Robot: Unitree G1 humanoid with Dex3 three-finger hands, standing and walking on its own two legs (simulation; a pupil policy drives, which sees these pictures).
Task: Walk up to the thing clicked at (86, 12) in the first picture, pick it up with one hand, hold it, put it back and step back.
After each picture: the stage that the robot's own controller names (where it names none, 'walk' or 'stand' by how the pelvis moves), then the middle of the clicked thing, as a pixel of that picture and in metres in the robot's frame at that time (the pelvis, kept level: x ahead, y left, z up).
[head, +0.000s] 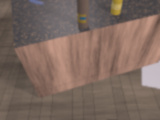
stand; (82, 8) +0.88 +0.01 -0.02
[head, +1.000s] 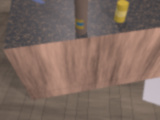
rise first; (81, 12) +0.78 +0.06 +0.00
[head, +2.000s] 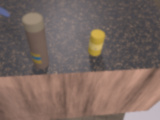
rise first; (37, 44) +0.50 +0.21 +0.01
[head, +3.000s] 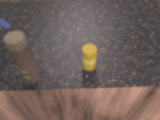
stand; (24, 60) +0.45 +0.26 +0.00
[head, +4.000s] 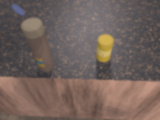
stand; (40, 48) +0.49 +0.19 +0.00
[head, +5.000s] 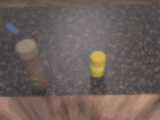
stand; (34, 67) +0.44 +0.22 -0.02
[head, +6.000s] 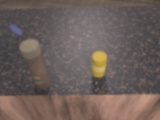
stand; (37, 67) +0.45 +0.22 -0.03
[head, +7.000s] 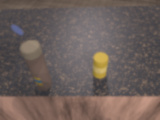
stand; (38, 68) +0.44 +0.21 -0.03
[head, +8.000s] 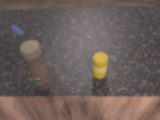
stand; (38, 68) +0.44 +0.21 -0.02
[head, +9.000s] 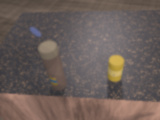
rise first; (54, 68) +0.45 +0.18 -0.02
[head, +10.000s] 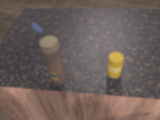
go down; (54, 63) +0.47 +0.18 -0.02
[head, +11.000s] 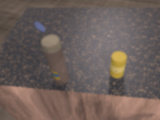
go down; (56, 62) +0.47 +0.17 -0.02
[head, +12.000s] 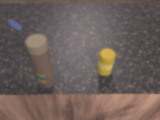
go down; (42, 64) +0.45 +0.16 +0.00
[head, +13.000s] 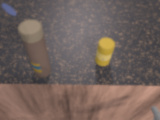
close in; (37, 52) +0.47 +0.16 +0.02
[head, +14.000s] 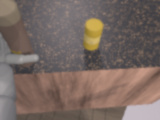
close; (17, 38) +0.48 +0.19 +0.05
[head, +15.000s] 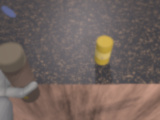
lift; (21, 77) +0.34 +0.20 +0.05
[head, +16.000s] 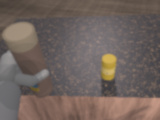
lift; (33, 66) +0.32 +0.16 +0.17
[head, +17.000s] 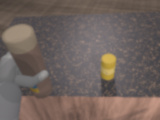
hold; (32, 67) +0.32 +0.17 +0.16
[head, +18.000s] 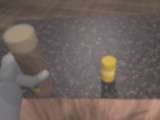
hold; (33, 67) +0.32 +0.16 +0.16
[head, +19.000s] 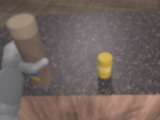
crouch; (34, 56) +0.37 +0.16 +0.15
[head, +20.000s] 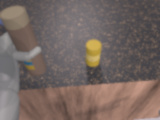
lower; (27, 46) +0.45 +0.17 +0.09
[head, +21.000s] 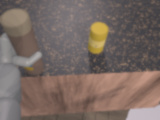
lower; (26, 48) +0.45 +0.16 +0.05
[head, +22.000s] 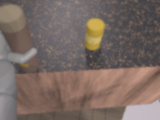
lower; (21, 44) +0.46 +0.17 +0.06
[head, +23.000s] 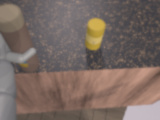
lower; (20, 44) +0.46 +0.17 +0.06
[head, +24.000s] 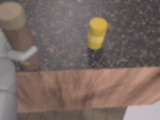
lower; (22, 42) +0.46 +0.17 +0.06
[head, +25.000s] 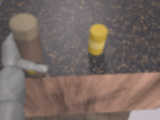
withdraw; (31, 51) +0.44 +0.15 +0.05
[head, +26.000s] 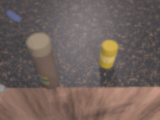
sink last; (45, 65) +0.41 +0.15 +0.02
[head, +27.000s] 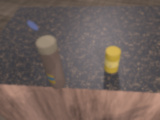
stand; (52, 65) +0.44 +0.17 +0.02
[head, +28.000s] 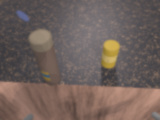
stand; (47, 61) +0.43 +0.16 +0.03
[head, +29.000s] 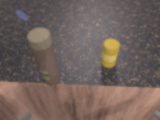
stand; (46, 60) +0.43 +0.16 +0.04
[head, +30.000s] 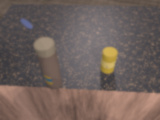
stand; (50, 66) +0.43 +0.16 +0.00
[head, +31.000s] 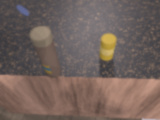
walk; (48, 55) +0.46 +0.17 -0.01
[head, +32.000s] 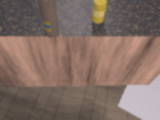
walk; (48, 13) +0.66 +0.17 -0.01
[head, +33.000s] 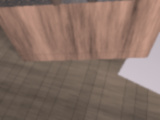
walk; out of the picture +1.01 +0.24 +0.00
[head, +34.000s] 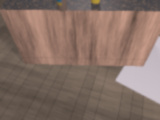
stand; out of the picture +1.07 +0.18 -0.02
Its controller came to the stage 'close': yes
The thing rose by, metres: 0.20
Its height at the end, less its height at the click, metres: +0.00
